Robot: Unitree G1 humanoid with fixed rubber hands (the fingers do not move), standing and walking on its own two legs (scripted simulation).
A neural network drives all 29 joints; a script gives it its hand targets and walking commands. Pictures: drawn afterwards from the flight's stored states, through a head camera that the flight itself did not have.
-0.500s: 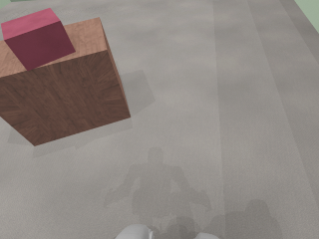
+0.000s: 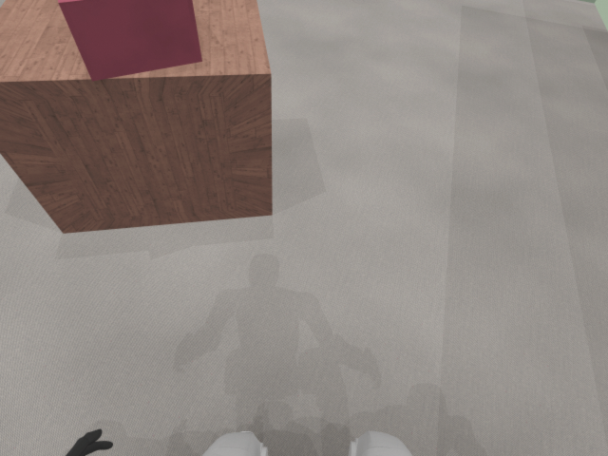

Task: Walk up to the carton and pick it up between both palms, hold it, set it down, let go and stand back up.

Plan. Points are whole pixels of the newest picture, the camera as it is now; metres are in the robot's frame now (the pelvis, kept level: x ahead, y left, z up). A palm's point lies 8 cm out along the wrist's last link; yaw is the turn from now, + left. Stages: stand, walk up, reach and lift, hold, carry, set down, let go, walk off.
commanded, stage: walk up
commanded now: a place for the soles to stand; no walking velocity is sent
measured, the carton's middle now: (129, 13) +1.14 +0.48 -0.01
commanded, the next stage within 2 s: none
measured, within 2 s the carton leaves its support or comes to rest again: neither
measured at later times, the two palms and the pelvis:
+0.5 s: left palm (32, 433) +0.15 +0.34 -0.08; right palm (483, 430) +0.16 -0.27 -0.13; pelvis +0.10 +0.02 +0.01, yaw +3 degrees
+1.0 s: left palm out of the picture +0.19 +0.47 -0.12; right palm (402, 382) +0.22 -0.15 -0.11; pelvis +0.17 +0.15 -0.01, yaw +9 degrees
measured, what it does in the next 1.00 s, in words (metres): walks ahead: right foot, then left foot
